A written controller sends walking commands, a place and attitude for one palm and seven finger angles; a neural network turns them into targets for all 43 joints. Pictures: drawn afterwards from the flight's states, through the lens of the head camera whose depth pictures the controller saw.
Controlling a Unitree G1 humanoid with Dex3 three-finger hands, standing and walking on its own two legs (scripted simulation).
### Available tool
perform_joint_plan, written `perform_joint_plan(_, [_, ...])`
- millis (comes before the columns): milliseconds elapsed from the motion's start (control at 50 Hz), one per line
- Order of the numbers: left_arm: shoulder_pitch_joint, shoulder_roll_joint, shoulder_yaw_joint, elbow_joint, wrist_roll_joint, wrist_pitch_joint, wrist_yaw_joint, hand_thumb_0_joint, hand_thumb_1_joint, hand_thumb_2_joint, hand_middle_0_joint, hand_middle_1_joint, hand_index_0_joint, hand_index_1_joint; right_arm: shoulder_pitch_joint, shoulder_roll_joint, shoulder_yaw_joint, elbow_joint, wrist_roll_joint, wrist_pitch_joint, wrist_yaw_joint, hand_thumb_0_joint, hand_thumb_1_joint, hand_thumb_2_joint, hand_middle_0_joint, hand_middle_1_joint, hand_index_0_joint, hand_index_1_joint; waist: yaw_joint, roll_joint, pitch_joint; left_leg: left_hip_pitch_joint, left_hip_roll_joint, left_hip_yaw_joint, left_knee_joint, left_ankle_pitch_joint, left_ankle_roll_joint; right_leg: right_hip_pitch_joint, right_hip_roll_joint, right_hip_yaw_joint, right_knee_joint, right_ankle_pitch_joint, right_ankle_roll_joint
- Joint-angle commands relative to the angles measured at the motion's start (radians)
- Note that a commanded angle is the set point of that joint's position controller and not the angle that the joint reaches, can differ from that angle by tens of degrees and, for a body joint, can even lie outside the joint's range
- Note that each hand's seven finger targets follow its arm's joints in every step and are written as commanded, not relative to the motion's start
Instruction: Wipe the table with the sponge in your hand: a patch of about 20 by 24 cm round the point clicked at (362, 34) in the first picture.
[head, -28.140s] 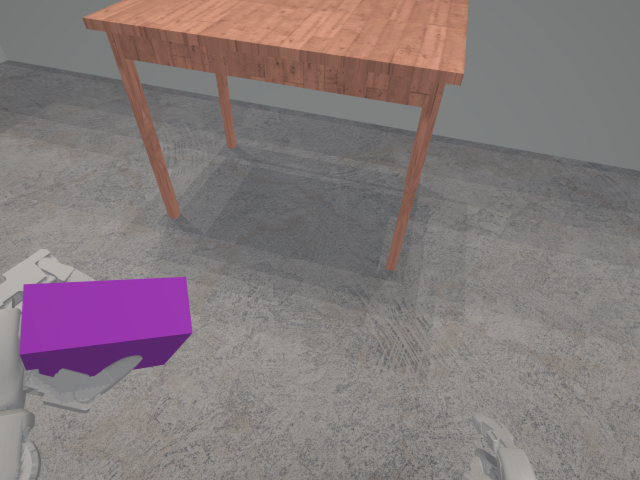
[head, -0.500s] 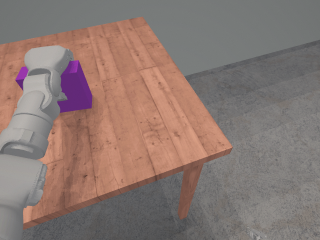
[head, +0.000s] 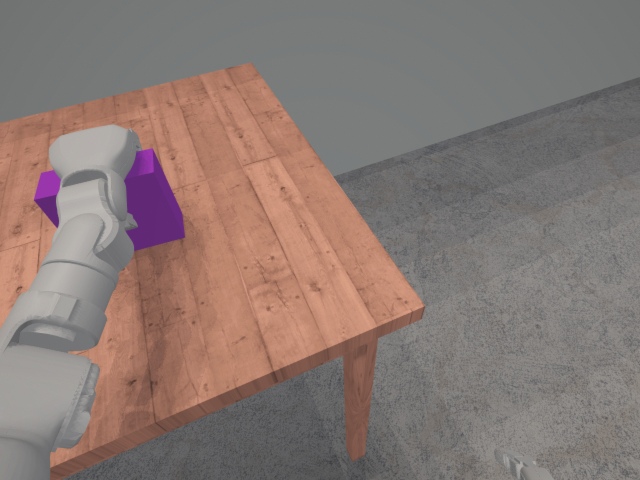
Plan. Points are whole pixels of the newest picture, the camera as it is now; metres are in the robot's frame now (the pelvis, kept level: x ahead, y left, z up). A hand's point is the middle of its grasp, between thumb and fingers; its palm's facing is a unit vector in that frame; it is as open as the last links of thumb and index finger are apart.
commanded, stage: wipe back along the middle lane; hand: left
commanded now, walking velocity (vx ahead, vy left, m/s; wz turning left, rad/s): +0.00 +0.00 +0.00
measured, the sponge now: (125, 218) +0.42 +0.29 +0.11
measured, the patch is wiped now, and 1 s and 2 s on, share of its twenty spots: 0.55 0.75 0.80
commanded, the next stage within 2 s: slide across to the third lane in 1.70 s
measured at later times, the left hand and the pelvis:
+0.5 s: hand (118, 209) +0.39 +0.27 +0.16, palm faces +0.06 +0.02 -1.00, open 9.4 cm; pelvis +0.00 +0.00 +0.00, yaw -1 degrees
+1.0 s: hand (117, 240) +0.34 +0.25 +0.16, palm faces +0.21 -0.06 -0.98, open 9.4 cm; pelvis -0.01 +0.01 +0.00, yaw -2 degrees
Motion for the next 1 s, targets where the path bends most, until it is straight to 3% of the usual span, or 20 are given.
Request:
perform_joint_plan(0, [-0.204,0.144,0.032,-0.127,-0.017,-0.017,-0.030,0.000,0.100,1.300,-1.200,-1.600,-1.200,-1.600,-0.080,-0.121,-0.034,-0.145,0.007,-0.030,-0.010,0.000,-0.900,-0.900,0.200,0.300,0.200,0.300,-0.011,-0.100,-0.266,0.176,0.015,-0.007,0.012,0.437,0.014,0.088,-0.002,0.027,-0.004,0.532,-0.024])
perform_joint_plan(120, [-0.108,0.178,0.068,-0.103,-0.033,-0.003,-0.036,0.000,0.100,1.300,-1.200,-1.600,-1.200,-1.600,-0.093,-0.128,-0.030,-0.159,0.014,-0.027,-0.015,0.000,-0.900,-0.900,0.200,0.300,0.200,0.300,-0.004,-0.154,-0.192,0.102,0.011,0.012,-0.005,0.321,0.020,0.104,-0.006,0.042,-0.023,0.503,-0.014])
perform_joint_plan(140, [-0.100,0.223,0.107,-0.113,-0.036,-0.002,-0.037,0.000,0.100,1.300,-1.200,-1.600,-1.200,-1.600,-0.106,-0.133,-0.026,-0.162,0.012,-0.025,-0.017,0.000,-0.900,-0.900,0.200,0.300,0.200,0.300,0.009,-0.127,-0.197,0.094,0.011,0.008,-0.012,0.320,0.019,0.109,-0.007,0.055,-0.024,0.494,-0.021])
perform_joint_plan(200, [-0.079,0.144,0.042,-0.146,-0.037,0.005,-0.038,0.000,0.100,1.300,-1.200,-1.600,-1.200,-1.600,-0.106,-0.126,-0.031,-0.172,0.015,-0.026,-0.012,0.000,-0.900,-0.900,0.200,0.300,0.200,0.300,-0.003,-0.112,-0.196,0.115,0.012,0.012,-0.004,0.328,0.019,0.095,-0.005,0.043,-0.019,0.500,-0.018])
perform_joint_plan(240, [-0.020,0.194,0.096,-0.175,-0.043,0.006,-0.036,0.000,0.100,1.300,-1.200,-1.600,-1.200,-1.600,-0.123,-0.127,-0.027,-0.187,0.014,-0.025,-0.011,0.000,-0.900,-0.900,0.200,0.300,0.200,0.300,0.022,-0.095,-0.213,0.106,0.010,0.007,-0.009,0.338,0.019,0.117,-0.005,0.056,-0.016,0.499,-0.025])
perform_joint_plan(300, [0.044,0.101,0.040,-0.217,-0.057,0.018,-0.033,0.000,0.100,1.300,-1.200,-1.600,-1.200,-1.600,-0.127,-0.120,-0.033,-0.195,0.016,-0.026,-0.003,0.000,-0.900,-0.900,0.200,0.300,0.200,0.300,0.012,-0.125,-0.200,0.121,0.013,0.011,-0.002,0.335,0.019,0.100,-0.002,0.040,-0.015,0.492,-0.018])
perform_joint_plan(340, [0.061,0.127,0.069,-0.243,-0.066,0.033,-0.032,0.000,0.100,1.300,-1.200,-1.600,-1.200,-1.600,-0.148,-0.123,-0.030,-0.200,0.017,-0.023,-0.002,0.000,-0.900,-0.900,0.200,0.300,0.200,0.300,0.023,-0.108,-0.196,0.113,0.015,0.005,-0.011,0.332,0.016,0.096,-0.002,0.050,-0.014,0.482,-0.023])
perform_joint_plan(400, [0.083,0.052,0.013,-0.282,-0.077,0.061,-0.025,0.000,0.100,1.300,-1.200,-1.600,-1.200,-1.600,-0.157,-0.120,-0.035,-0.201,0.020,-0.024,0.003,0.000,-0.900,-0.900,0.200,0.300,0.200,0.300,0.011,-0.144,-0.185,0.124,0.016,0.008,-0.008,0.316,0.017,0.081,0.000,0.039,-0.016,0.464,-0.016])
perform_joint_plan(440, [0.117,0.078,0.047,-0.301,-0.088,0.080,-0.024,0.000,0.100,1.300,-1.200,-1.600,-1.200,-1.600,-0.176,-0.122,-0.027,-0.207,0.018,-0.024,0.003,0.000,-0.900,-0.900,0.200,0.300,0.200,0.300,0.029,-0.146,-0.182,0.113,0.017,0.004,-0.017,0.313,0.014,0.090,0.000,0.044,-0.013,0.460,-0.021])
perform_joint_plan(500, [0.170,0.030,0.017,-0.332,-0.096,0.107,-0.020,0.000,0.100,1.300,-1.200,-1.600,-1.200,-1.600,-0.188,-0.116,-0.029,-0.210,0.022,-0.026,0.006,0.000,-0.900,-0.900,0.200,0.300,0.200,0.300,0.023,-0.180,-0.171,0.119,0.017,0.010,-0.012,0.308,0.013,0.087,0.002,0.032,-0.010,0.459,-0.012])
perform_joint_plan(540, [0.193,0.041,0.030,-0.376,-0.100,0.125,-0.018,0.000,0.100,1.300,-1.200,-1.600,-1.200,-1.600,-0.211,-0.113,-0.021,-0.217,0.024,-0.023,0.008,0.000,-0.900,-0.900,0.200,0.300,0.200,0.300,0.036,-0.142,-0.164,0.119,0.020,0.001,-0.021,0.307,0.008,0.080,0.003,0.037,-0.006,0.433,-0.020])
perform_joint_plan(600, [0.221,-0.023,-0.021,-0.388,-0.102,0.159,-0.017,0.000,0.100,1.300,-1.200,-1.600,-1.200,-1.600,-0.218,-0.108,-0.021,-0.221,0.027,-0.027,0.012,0.000,-0.900,-0.900,0.200,0.300,0.200,0.300,0.028,-0.160,-0.155,0.130,0.021,0.002,-0.014,0.305,0.007,0.063,0.006,0.020,-0.001,0.423,-0.015])
perform_joint_plan(640, [0.261,0.001,0.009,-0.427,-0.105,0.177,-0.016,0.000,0.100,1.300,-1.200,-1.600,-1.200,-1.600,-0.237,-0.106,-0.015,-0.229,0.026,-0.027,0.015,0.000,-0.900,-0.900,0.200,0.300,0.200,0.300,0.044,-0.145,-0.167,0.136,0.024,-0.003,-0.011,0.332,0.004,0.074,0.007,0.030,0.008,0.448,-0.022])
perform_joint_plan(740, [0.363,-0.056,-0.023,-0.541,-0.112,0.215,-0.016,0.000,0.100,1.300,-1.200,-1.600,-1.200,-1.600,-0.275,-0.094,-0.008,-0.255,0.028,-0.030,0.029,0.000,-0.900,-0.900,0.200,0.300,0.200,0.300,0.055,-0.138,-0.191,0.160,0.033,-0.009,0.004,0.404,-0.005,0.082,0.011,0.025,0.035,0.488,-0.024])
perform_joint_plan(760, [0.377,-0.113,-0.074,-0.560,-0.113,0.224,-0.016,0.000,0.100,1.300,-1.200,-1.600,-1.200,-1.600,-0.277,-0.087,-0.006,-0.262,0.030,-0.034,0.033,0.000,-0.900,-0.900,0.200,0.300,0.200,0.300,0.049,-0.130,-0.188,0.166,0.033,-0.009,0.010,0.424,-0.006,0.077,0.008,0.011,0.046,0.486,-0.020])
perform_joint_plan(800, [0.419,-0.126,-0.079,-0.591,-0.114,0.242,-0.014,0.000,0.100,1.300,-1.200,-1.600,-1.200,-1.600,-0.285,-0.085,-0.007,-0.261,0.032,-0.036,0.042,0.000,-0.900,-0.900,0.200,0.300,0.200,0.300,0.049,-0.144,-0.172,0.166,0.038,-0.013,0.015,0.435,-0.011,0.063,0.013,0.010,0.046,0.487,-0.020])
perform_joint_plan(840, [0.463,-0.073,-0.023,-0.633,-0.117,0.254,-0.007,0.000,0.100,1.300,-1.200,-1.600,-1.200,-1.600,-0.305,-0.088,-0.002,-0.268,0.029,-0.033,0.042,0.000,-0.900,-0.900,0.200,0.300,0.200,0.300,0.066,-0.150,-0.159,0.154,0.044,-0.015,0.007,0.423,-0.014,0.069,0.017,0.022,0.047,0.477,-0.026])
perform_joint_plan(860, [0.443,-0.123,-0.070,-0.644,-0.118,0.263,-0.006,0.000,0.100,1.300,-1.200,-1.600,-1.200,-1.600,-0.307,-0.082,0.001,-0.271,0.030,-0.032,0.041,0.000,-0.900,-0.900,0.200,0.300,0.200,0.300,0.054,-0.160,-0.148,0.151,0.042,-0.011,0.006,0.406,-0.014,0.065,0.013,0.009,0.051,0.462,-0.022])
perform_joint_plan(940, [0.422,-0.096,-0.047,-0.692,-0.110,0.284,0.005,0.000,0.100,1.300,-1.200,-1.600,-1.200,-1.600,-0.331,-0.084,0.005,-0.270,0.028,-0.018,0.032,0.000,-0.900,-0.900,0.200,0.300,0.200,0.300,0.060,-0.151,-0.121,0.150,0.049,-0.019,-0.009,0.344,-0.018,0.031,0.019,0.019,0.045,0.388,-0.032])
perform_joint_plan(980, [0.402,-0.141,-0.087,-0.689,-0.107,0.289,0.011,0.000,0.100,1.300,-1.200,-1.600,-1.200,-1.600,-0.324,-0.078,0.005,-0.265,0.029,-0.017,0.029,0.000,-0.900,-0.900,0.200,0.300,0.200,0.300,0.048,-0.149,-0.115,0.159,0.049,-0.018,-0.007,0.330,-0.019,0.019,0.018,0.009,0.046,0.367,-0.031])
